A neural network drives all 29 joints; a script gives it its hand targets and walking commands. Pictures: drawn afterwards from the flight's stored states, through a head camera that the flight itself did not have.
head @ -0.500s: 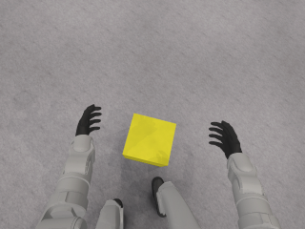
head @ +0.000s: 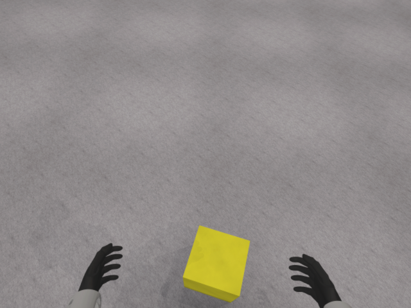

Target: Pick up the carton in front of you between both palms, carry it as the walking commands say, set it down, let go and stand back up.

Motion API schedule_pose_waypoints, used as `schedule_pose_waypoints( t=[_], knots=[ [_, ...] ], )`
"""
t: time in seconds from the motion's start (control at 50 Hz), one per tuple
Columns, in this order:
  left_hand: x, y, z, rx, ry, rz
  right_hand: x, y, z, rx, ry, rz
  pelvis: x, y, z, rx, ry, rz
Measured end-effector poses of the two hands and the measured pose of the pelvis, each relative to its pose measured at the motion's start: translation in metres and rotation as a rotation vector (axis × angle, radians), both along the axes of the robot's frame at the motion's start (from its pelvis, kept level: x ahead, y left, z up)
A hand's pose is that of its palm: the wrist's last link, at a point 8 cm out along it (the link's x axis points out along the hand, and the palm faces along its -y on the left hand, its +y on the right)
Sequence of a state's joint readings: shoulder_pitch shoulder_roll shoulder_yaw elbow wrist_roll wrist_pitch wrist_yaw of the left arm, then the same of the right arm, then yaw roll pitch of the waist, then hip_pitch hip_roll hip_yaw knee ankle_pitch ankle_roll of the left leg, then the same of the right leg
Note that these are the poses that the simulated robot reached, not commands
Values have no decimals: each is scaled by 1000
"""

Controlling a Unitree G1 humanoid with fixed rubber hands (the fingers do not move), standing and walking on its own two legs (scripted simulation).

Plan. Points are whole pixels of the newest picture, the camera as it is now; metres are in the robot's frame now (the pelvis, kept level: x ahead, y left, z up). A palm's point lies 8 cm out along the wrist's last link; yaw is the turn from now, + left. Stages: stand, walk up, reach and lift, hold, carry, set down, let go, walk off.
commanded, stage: let go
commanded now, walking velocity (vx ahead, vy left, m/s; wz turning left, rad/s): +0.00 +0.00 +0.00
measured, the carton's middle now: (215, 265) +0.34 -0.08 -0.65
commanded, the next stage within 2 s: stand in 0.54 s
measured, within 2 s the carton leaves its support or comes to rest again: neither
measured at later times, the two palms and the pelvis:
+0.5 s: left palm out of the picture +0.16 +0.24 -0.06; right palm (328, 297) +0.16 -0.23 -0.06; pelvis +0.00 +0.01 +0.00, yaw -1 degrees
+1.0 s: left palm out of the picture +0.14 +0.23 -0.12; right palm out of the picture +0.07 -0.30 -0.12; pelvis +0.04 -0.02 -0.02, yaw -6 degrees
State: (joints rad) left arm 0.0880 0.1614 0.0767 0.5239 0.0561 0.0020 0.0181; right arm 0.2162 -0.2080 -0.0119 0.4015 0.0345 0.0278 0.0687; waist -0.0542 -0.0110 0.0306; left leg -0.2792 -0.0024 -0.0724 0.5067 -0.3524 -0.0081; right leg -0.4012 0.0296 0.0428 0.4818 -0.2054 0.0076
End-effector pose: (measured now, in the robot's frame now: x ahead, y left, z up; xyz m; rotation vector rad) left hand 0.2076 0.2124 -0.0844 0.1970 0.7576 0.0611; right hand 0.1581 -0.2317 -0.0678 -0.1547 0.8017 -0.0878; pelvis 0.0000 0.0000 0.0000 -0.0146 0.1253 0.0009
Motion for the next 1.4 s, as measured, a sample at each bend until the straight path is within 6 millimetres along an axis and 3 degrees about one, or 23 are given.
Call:
schedule_pose_waypoints(
  t=[0.22,0.32,0.44,0.54,0.6,0.68,0.74,0.84,1.0,1.12,1.4],
  knots=[
    [-41,43,24,-3,22,33,13,22,4,-6,-15,32,9,21,7,-8,-109,3],
    [-48,44,22,-4,15,48,13,16,8,-47,-9,12,7,21,4,-8,-131,-3],
    [-47,31,21,-10,4,34,5,5,10,-58,-6,-10,1,14,3,-9,-153,-8],
    [-49,19,22,-9,11,26,-5,-3,7,-47,13,-18,-5,5,3,-5,-173,-11],
    [-64,24,13,60,54,20,-14,-16,0,-98,-13,-13,-4,1,1,-4,-138,-27],
    [-92,40,-4,116,168,33,-46,-42,-20,-147,44,-59,2,-4,-4,-11,-97,-51],
    [-101,42,-11,129,229,31,-69,-56,-35,-156,124,-97,11,-8,-7,-8,-79,-65],
    [-95,32,-23,125,274,19,-87,-67,-49,-157,205,-136,25,-14,-13,-3,-60,-84],
    [-66,14,-38,104,275,-14,-90,-68,-56,-154,247,-186,40,-18,-19,0,-52,-110],
    [-54,11,-42,112,278,-33,-97,-64,-63,-143,282,-216,44,-18,-22,6,-58,-129],
    [-73,20,-46,151,364,-38,-142,-54,-76,-110,415,-262,38,-16,-21,16,-81,-168]
  ],
)
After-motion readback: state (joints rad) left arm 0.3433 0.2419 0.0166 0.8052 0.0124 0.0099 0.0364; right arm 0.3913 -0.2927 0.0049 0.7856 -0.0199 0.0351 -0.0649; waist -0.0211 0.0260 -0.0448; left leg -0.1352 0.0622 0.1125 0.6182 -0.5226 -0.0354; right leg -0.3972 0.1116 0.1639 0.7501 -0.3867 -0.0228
